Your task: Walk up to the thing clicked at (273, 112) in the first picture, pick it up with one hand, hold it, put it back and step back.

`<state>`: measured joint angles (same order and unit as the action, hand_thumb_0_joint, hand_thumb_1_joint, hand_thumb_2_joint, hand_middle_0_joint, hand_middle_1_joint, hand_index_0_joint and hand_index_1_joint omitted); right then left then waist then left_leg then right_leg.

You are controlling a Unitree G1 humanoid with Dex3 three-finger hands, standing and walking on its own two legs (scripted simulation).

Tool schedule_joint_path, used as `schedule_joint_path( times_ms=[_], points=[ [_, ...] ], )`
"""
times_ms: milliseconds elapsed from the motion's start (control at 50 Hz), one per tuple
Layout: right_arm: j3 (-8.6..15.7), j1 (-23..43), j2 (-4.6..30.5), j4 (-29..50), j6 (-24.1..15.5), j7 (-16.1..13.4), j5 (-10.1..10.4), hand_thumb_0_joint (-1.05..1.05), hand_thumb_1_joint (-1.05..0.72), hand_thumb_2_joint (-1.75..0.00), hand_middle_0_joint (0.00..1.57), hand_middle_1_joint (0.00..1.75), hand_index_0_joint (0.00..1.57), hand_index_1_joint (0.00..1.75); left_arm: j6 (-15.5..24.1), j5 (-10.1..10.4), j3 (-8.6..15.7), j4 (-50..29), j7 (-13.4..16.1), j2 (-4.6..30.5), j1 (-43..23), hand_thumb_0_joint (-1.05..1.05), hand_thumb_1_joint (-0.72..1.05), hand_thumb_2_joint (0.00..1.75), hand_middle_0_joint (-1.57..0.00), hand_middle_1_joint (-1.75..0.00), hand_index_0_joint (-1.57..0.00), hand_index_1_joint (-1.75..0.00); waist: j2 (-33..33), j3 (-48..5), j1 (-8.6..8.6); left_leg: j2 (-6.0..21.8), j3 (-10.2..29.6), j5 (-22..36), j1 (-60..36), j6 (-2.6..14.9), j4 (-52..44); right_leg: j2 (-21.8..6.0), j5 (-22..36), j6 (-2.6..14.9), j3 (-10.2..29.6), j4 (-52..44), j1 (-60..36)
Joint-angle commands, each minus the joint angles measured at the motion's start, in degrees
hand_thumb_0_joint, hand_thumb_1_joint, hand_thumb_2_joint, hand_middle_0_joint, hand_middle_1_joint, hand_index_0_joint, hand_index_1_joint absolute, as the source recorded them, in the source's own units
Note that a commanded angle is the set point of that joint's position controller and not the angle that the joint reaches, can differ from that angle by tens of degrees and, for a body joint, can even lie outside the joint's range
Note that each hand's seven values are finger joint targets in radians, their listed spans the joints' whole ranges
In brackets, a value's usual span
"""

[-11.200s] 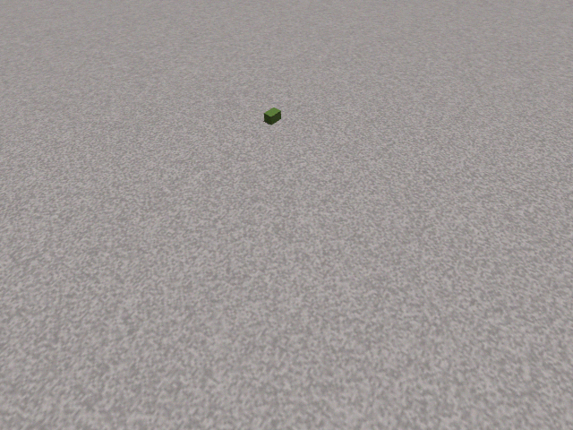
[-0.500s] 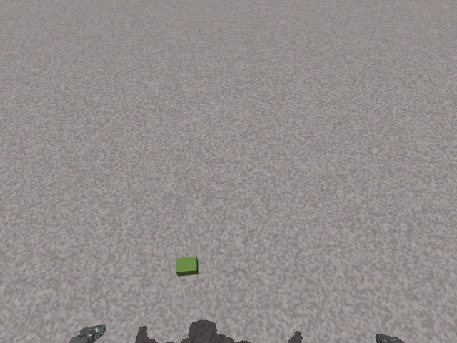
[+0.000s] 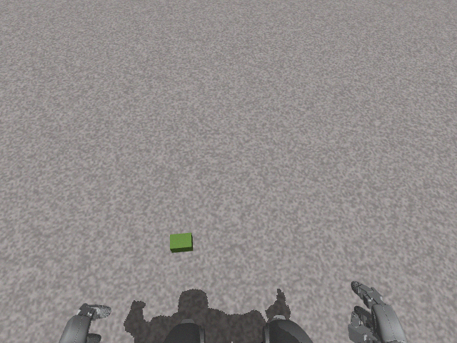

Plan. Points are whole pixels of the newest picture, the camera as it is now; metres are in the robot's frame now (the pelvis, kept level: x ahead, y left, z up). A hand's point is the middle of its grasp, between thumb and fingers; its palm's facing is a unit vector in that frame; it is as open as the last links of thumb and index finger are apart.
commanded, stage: rise first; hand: left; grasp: from above
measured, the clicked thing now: (181, 242) +0.51 +0.19 -0.68
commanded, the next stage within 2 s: none
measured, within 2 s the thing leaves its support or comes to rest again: neither
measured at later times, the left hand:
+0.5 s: hand (126, 315) +0.20 +0.25 -0.28, palm faces -0.41 -0.60 -0.69, open 13.3 cm
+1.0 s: hand (150, 270) +0.34 +0.25 -0.44, palm faces -0.47 -0.10 -0.88, open 13.6 cm
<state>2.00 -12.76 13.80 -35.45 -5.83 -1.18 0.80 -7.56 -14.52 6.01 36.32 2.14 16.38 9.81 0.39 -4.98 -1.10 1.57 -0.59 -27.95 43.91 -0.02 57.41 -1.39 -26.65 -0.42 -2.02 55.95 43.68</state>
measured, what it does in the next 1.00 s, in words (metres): lowers itself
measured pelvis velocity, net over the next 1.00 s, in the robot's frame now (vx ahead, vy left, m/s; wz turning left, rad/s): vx -0.10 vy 0.00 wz -0.05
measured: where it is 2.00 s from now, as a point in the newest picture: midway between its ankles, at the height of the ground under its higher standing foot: outside the picture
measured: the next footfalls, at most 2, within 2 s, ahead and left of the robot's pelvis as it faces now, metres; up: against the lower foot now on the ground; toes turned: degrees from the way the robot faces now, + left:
none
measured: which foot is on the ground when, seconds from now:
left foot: down 0.00-1.00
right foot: down 0.00-1.00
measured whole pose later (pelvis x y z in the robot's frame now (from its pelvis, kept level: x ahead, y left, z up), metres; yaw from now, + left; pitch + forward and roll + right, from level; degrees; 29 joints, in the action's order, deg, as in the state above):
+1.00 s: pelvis -0.10 +0.00 -0.30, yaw -3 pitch +34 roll -4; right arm 2.1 -9.0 15.0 -43.7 -5.5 2.7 -2.8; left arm 8.4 -61.5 1.4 68.9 15.1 33.7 -44.7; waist -0.3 -7.1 -8.5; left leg 1.9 3.6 -38.1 118.4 -0.1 121.8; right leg -1.8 -36.0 0.8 -3.7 118.7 117.1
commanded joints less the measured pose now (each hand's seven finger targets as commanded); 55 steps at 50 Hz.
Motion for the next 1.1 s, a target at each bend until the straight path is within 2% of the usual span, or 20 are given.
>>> schedule_joint_path(
  times_ms=[0, 80, 160, 240, 260, 340, 400, 460, 540, 560, 600, 640, 680, 720, 760, 780, 820, 920, 980, 1080],
  points=[
    [3.44, -0.82, 8.44, 8.49, -3.32, -0.91, 0.01, 0.0, -0.86, -0.89, 0.2, 0.3, 0.2, 0.3, -0.58, -1.18, 2.78, -13.76, 1.67, 9.48, 3.52, 0.0, -0.4, 0.85, -0.23, -0.92, -0.22, -0.92, -4.98, -15.6, -0.35, -0.45, 2.25, 21.63, -9.21, -0.28, -5.18, 1.83, 15.26, 1.7, -0.19, -3.31, -4.0],
    [3.52, 0.0, 8.29, 9.78, -3.79, -1.15, -0.02, 0.0, -0.87, -0.89, 0.2, 0.3, 0.2, 0.3, -2.88, -1.36, 2.12, -16.49, 1.78, 8.77, 5.7, 0.0, -0.41, 0.85, -0.22, -0.9, -0.21, -0.91, -4.07, -14.19, -0.88, -0.39, 2.41, 19.68, -5.74, 0.01, -2.88, 1.81, 14.29, 1.6, -0.18, -1.91, -1.79],
    [3.0, 0.52, 8.28, 10.34, -4.77, -1.28, -0.28, 0.0, -0.87, -0.89, 0.2, 0.3, 0.2, 0.3, -3.49, -3.25, 1.08, -15.36, 1.79, 9.01, 1.29, 0.0, -0.41, 0.85, -0.23, -0.9, -0.22, -0.91, -2.48, -12.6, -2.27, -0.43, 2.37, 15.7, -0.12, 0.31, 0.67, 1.7, 11.62, 1.64, -0.24, 1.22, 2.72],
    [2.65, 1.93, 8.12, 9.91, -6.58, -0.93, -0.71, 0.0, -0.89, -0.9, 0.2, 0.3, 0.2, 0.3, -0.28, -8.03, 1.67, -9.36, 2.73, 10.56, -7.0, 0.0, -0.42, 0.85, -0.23, -0.92, -0.22, -0.92, -1.99, -12.57, -2.92, -1.24, 1.61, 9.51, 10.05, 0.7, 8.91, 1.47, 7.45, 1.57, 0.21, 8.61, 12.41],
    [2.8, 2.34, 8.57, 9.8, -6.96, -0.62, -0.78, 0.0, -0.9, -0.9, 0.2, 0.3, 0.2, 0.3, 0.94, -9.26, 2.15, -8.92, 3.01, 11.46, -7.5, 0.0, -0.44, 0.86, -0.23, -0.91, -0.22, -0.92, -3.32, -14.66, -2.04, -1.33, 1.62, 9.68, 11.26, 0.4, 10.58, 1.39, 6.98, 1.84, 0.33, 11.5, 14.66],
    [3.16, 2.34, 9.61, 9.07, -7.93, 0.2, -0.59, 0.0, -0.89, -0.9, 0.2, 0.3, 0.2, 0.3, 4.96, -14.58, -0.76, -11.48, 4.5, 11.36, -10.33, 0.0, -0.4, 0.85, -0.25, -0.92, -0.24, -0.93, -6.28, -26.76, -1.78, -1.65, 1.84, 13.97, 12.35, 0.31, 17.83, 1.49, 10.45, 1.8, 0.57, 19.63, 20.15],
    [3.6, 2.82, 10.97, 6.77, -7.72, 0.69, -0.25, 0.0, -0.91, -0.9, 0.2, 0.3, 0.2, 0.3, 6.38, -17.95, -0.02, -7.22, 6.34, 14.06, -15.62, 0.0, -0.44, 0.88, -0.24, -0.91, -0.23, -0.93, -6.12, -28.51, -2.21, -1.27, 3.15, 15.85, 17.52, 0.11, 22.8, 1.53, 10.92, 2.14, 0.08, 25.95, 27.29],
    [4.51, 2.48, 11.56, 5.24, -6.91, 1.01, -0.06, 0.0, -0.9, -0.9, 0.2, 0.3, 0.2, 0.3, 7.14, -22.42, 1.55, -5.54, 8.28, 17.94, -23.13, 0.0, -0.49, 0.93, -0.18, -0.95, -0.16, -0.96, -7.47, -31.7, -1.03, -1.45, 3.22, 13.78, 21.75, 0.07, 26.73, 1.41, 9.47, 2.32, 0.19, 30.19, 32.29],
    [4.73, 1.73, 11.52, 3.55, -5.68, 1.28, 0.08, 0.0, -0.88, -0.9, 0.2, 0.3, 0.2, 0.3, 6.56, -26.92, 0.73, -1.82, 10.47, 19.07, -30.75, 0.0, -0.49, 0.95, -0.12, -1.01, -0.12, -1.01, -5.62, -36.23, -1.35, -2.05, 1.6, 11.4, 28.38, 0.8, 31.82, 1.64, 9.42, 2.16, 0.75, 32.28, 33.01],
    [4.64, 1.29, 11.55, 2.78, -5.48, 1.38, -0.02, 0.0, -0.89, -0.9, 0.2, 0.3, 0.2, 0.3, 6.49, -27.83, -0.21, 1.43, 10.56, 18.57, -34.11, 0.0, -0.5, 0.96, -0.12, -1.01, -0.12, -1.01, -4.11, -35.29, -2.54, -2.08, 1.68, 9.26, 31.73, 0.98, 33.16, 1.61, 7.77, 2.15, 0.59, 32.92, 34.68],
    [5.09, 1.45, 11.42, 2.0, -5.01, 1.56, -0.36, 0.0, -0.89, -0.9, 0.2, 0.3, 0.2, 0.3, 7.3, -29.51, 1.69, 5.96, 10.82, 23.02, -39.9, 0.0, -0.47, 0.94, -0.14, -0.99, -0.14, -0.99, -2.29, -35.27, -2.04, -2.42, 0.91, 3.5, 38.48, 1.11, 35.86, 1.59, 2.93, 1.91, 1.04, 34.21, 35.4],
    [5.31, 1.1, 11.0, 1.28, -4.65, 1.85, -0.83, 0.0, -0.89, -0.9, 0.2, 0.3, 0.2, 0.3, 8.61, -31.19, -0.78, 8.28, 10.31, 22.75, -46.76, 0.0, -0.47, 0.94, -0.15, -0.97, -0.15, -0.97, -1.15, -37.77, -3.51, -2.41, 0.32, 0.03, 42.17, 1.43, 39.25, 1.57, -0.66, 1.66, 2.0, 35.01, 36.54],
    [5.32, 0.2, 10.84, 0.11, -4.63, 1.88, -1.22, 0.0, -0.89, -0.9, 0.2, 0.3, 0.2, 0.3, 10.2, -33.26, -1.68, 12.42, 10.4, 23.76, -52.03, 0.0, -0.48, 0.95, -0.14, -0.98, -0.14, -0.98, -0.2, -38.0, -4.51, -2.49, -0.24, -1.65, 46.64, 1.62, 42.65, 1.65, -3.3, 1.26, 2.89, 36.01, 37.05],
    [5.22, -0.46, 11.25, -0.95, -4.39, 2.11, -1.68, 0.0, -0.9, -0.9, 0.2, 0.3, 0.2, 0.3, 12.06, -35.58, -0.86, 15.61, 10.8, 27.52, -55.89, 0.0, -0.47, 0.94, -0.16, -0.98, -0.16, -0.97, 0.6, -37.83, -4.14, -2.57, -0.17, -3.74, 49.29, 1.7, 44.44, 1.77, -6.86, 1.38, 2.69, 37.1, 38.91],
    [4.86, -1.1, 11.3, -1.62, -4.06, 2.23, -2.04, 0.0, -0.9, -0.9, 0.2, 0.3, 0.2, 0.3, 13.78, -38.13, -1.32, 18.73, 11.24, 28.42, -60.46, 0.0, -0.49, 0.97, -0.15, -0.96, -0.14, -0.97, -1.17, -37.55, -4.76, -2.75, -0.46, -5.77, 51.82, 1.77, 46.53, 1.94, -8.82, 1.59, 2.24, 38.82, 42.18],
    [4.85, -1.17, 11.42, -1.74, -3.77, 2.31, -2.33, 0.0, -0.91, -0.9, 0.2, 0.3, 0.2, 0.3, 14.6, -39.25, -0.35, 18.36, 11.75, 30.9, -62.75, 0.0, -0.48, 0.96, -0.15, -0.97, -0.15, -0.97, -1.45, -38.95, -4.23, -2.77, -0.45, -6.07, 51.91, 1.76, 47.23, 1.96, -9.88, 1.65, 2.33, 39.47, 42.23],
    [4.43, -1.26, 11.3, -2.1, -3.16, 2.64, -2.69, 0.0, -0.9, -0.9, 0.2, 0.3, 0.2, 0.3, 15.38, -41.45, -1.84, 22.27, 12.5, 29.33, -64.34, 0.0, -0.48, 0.97, -0.16, -0.94, -0.16, -0.95, -1.94, -37.12, -5.22, -2.84, -0.28, -8.41, 53.68, 1.81, 48.36, 2.23, -12.61, 1.92, 1.48, 40.65, 46.07],
    [4.03, -2.53, 12.29, -3.84, -1.4, 3.1, -3.5, 0.0, -0.9, -0.9, 0.2, 0.3, 0.2, 0.3, 16.38, -47.23, -1.31, 25.68, 15.53, 32.76, -69.99, 0.0, -0.44, 0.95, -0.18, -0.9, -0.17, -0.91, -6.94, -38.75, -5.88, -2.69, 0.68, -9.21, 51.93, 1.44, 49.35, 2.29, -11.71, 2.47, -1.45, 46.01, 51.71],
    [3.77, -3.87, 12.77, -4.91, -0.32, 3.52, -4.05, 0.0, -0.9, -0.9, 0.2, 0.3, 0.2, 0.3, 16.37, -50.08, -1.13, 26.22, 17.32, 33.67, -74.35, 0.0, -0.44, 0.95, -0.19, -0.88, -0.17, -0.89, -10.77, -41.01, -6.98, -2.47, 1.39, -6.38, 49.86, 1.22, 50.76, 2.13, -7.25, 2.85, -3.01, 49.85, 55.11],
    [3.16, -5.43, 12.97, -6.48, 0.98, 4.24, -4.96, 0.0, -0.9, -0.9, 0.2, 0.3, 0.2, 0.3, 16.1, -53.92, -1.86, 30.45, 19.56, 33.34, -78.2, 0.0, -0.43, 0.93, -0.19, -0.84, -0.18, -0.85, -14.3, -40.18, -8.97, -2.19, 2.28, -0.98, 49.06, 0.92, 53.67, 2.07, -1.72, 3.28, -4.19, 54.42, 60.23]
  ],
)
